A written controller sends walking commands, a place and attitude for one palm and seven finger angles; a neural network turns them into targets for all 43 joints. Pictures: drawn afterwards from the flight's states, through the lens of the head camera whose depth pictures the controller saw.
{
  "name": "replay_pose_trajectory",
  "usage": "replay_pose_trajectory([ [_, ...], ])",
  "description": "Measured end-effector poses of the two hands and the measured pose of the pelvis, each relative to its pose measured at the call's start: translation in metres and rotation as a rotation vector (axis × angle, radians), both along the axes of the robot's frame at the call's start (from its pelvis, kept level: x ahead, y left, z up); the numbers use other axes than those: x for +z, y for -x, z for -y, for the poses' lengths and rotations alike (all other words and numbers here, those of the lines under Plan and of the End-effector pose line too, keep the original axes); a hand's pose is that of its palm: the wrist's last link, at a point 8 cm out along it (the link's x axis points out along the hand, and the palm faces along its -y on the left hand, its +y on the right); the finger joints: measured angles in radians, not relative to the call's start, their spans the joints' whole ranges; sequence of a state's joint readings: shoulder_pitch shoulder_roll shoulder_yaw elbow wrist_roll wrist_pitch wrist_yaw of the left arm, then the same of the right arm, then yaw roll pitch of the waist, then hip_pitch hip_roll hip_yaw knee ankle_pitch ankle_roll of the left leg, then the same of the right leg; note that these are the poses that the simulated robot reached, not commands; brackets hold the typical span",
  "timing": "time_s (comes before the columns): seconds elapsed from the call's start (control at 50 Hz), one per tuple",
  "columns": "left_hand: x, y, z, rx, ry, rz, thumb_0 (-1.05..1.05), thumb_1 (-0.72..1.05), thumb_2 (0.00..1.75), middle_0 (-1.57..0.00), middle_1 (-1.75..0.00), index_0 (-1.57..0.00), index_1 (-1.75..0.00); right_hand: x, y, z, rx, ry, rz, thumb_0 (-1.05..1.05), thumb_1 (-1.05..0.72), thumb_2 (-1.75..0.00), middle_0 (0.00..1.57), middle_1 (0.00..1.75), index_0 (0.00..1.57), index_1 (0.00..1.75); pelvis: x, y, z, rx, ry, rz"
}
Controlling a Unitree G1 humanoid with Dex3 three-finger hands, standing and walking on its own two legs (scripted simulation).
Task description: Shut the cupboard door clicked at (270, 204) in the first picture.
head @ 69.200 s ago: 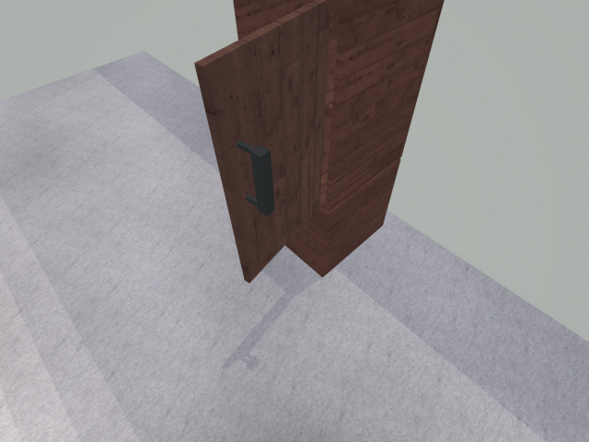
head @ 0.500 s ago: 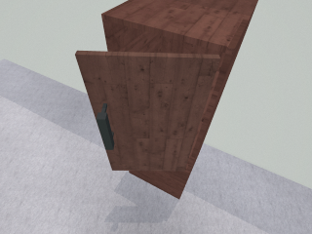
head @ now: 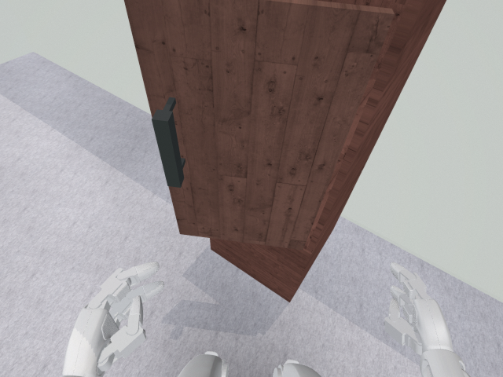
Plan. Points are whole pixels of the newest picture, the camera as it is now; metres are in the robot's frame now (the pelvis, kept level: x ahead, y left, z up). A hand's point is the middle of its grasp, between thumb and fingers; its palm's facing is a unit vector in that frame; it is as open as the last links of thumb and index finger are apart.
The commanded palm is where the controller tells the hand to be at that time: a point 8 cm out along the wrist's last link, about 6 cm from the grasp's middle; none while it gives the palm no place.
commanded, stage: raise the hand and make a fist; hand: left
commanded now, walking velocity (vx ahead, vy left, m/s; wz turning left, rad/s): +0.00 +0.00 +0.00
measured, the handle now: (173, 144) +0.47 +0.19 +0.10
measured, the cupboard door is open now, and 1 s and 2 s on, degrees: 28 28 28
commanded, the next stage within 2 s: bring the fist close to the handle in 1.46 s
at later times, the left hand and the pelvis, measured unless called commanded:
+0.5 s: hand (128, 282) +0.23 +0.19 +0.07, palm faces -0.01 -1.00 -0.04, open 3.7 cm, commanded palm +0.20 +0.24 +0.08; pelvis +0.02 +0.01 +0.01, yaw +0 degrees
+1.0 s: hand (102, 255) +0.25 +0.22 +0.10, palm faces +0.00 -1.00 -0.05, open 3.1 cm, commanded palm +0.23 +0.28 +0.11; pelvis +0.03 +0.04 +0.03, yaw +0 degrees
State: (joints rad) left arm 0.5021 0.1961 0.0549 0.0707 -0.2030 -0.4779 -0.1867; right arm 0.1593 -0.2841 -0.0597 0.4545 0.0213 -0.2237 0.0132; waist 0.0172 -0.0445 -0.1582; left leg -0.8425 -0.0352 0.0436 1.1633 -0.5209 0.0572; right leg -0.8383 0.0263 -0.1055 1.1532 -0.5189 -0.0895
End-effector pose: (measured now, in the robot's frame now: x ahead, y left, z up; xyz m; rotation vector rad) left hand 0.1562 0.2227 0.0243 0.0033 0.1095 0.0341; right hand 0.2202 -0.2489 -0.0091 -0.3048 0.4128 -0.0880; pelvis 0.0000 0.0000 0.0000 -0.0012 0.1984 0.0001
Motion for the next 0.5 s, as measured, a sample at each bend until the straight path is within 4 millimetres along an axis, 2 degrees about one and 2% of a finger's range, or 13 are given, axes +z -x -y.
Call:
replay_pose_trajectory([
  [0.06, 0.014, 0.012, -0.014, 0.080, -0.044, 0.040, 0.02, 0.90, 0.90, -0.51, -0.63, -0.51, -0.63, -0.007, -0.016, -0.017, 0.064, -0.022, 0.011, 0.01, -0.90, -0.90, 0.19, 0.30, 0.20, 0.30, -0.004, -0.001, 0.006, 0.022, 0.019, -0.016],
  [0.1, 0.029, 0.010, -0.016, 0.080, -0.064, 0.114, 0.02, 0.90, 0.90, -0.54, -0.67, -0.54, -0.67, -0.017, -0.021, -0.029, 0.101, -0.043, -0.003, 0.01, -0.90, -0.90, 0.19, 0.30, 0.20, 0.30, -0.006, -0.002, 0.008, 0.035, 0.031, -0.027],
  [0.16, 0.042, -0.006, -0.009, 0.010, -0.069, 0.177, 0.02, 0.90, 0.90, -0.60, -0.73, -0.60, -0.73, -0.035, -0.016, -0.042, 0.123, -0.081, -0.057, 0.01, -0.90, -0.90, 0.20, 0.30, 0.20, 0.30, -0.007, -0.002, 0.010, 0.042, 0.041, -0.042],
  [0.22, 0.039, -0.027, -0.001, -0.078, -0.054, 0.124, 0.01, 0.90, 0.90, -0.65, -0.79, -0.65, -0.79, -0.051, -0.002, -0.047, 0.095, -0.122, -0.139, 0.01, -0.90, -0.90, 0.20, 0.30, 0.21, 0.30, -0.005, -0.004, 0.011, 0.036, 0.038, -0.050],
  [0.3, 0.036, -0.044, -0.003, -0.088, -0.027, 0.023, 0.01, 0.90, 0.90, -0.73, -0.87, -0.73, -0.87, -0.061, 0.026, -0.042, 0.012, -0.150, -0.241, 0.01, -0.90, -0.90, 0.20, 0.30, 0.21, 0.30, 0.003, -0.011, 0.009, 0.021, 0.027, -0.050],
  [0.38, 0.047, -0.048, -0.015, -0.031, -0.034, 0.030, 0.02, 0.90, 0.90, -0.80, -0.95, -0.80, -0.95, -0.061, 0.049, -0.028, -0.064, -0.128, -0.305, 0.01, -0.90, -0.90, 0.20, 0.30, 0.21, 0.30, 0.011, -0.018, 0.004, 0.010, 0.022, -0.048],
  [0.5, 0.054, -0.049, -0.021, -0.048, -0.039, 0.072, 0.01, 0.90, 0.90, -0.91, -1.07, -0.91, -1.07, -0.054, 0.061, -0.009, -0.119, -0.056, -0.331, 0.01, -0.90, -0.90, 0.20, 0.30, 0.21, 0.30, 0.015, -0.022, -0.007, 0.006, 0.025, -0.052],
])
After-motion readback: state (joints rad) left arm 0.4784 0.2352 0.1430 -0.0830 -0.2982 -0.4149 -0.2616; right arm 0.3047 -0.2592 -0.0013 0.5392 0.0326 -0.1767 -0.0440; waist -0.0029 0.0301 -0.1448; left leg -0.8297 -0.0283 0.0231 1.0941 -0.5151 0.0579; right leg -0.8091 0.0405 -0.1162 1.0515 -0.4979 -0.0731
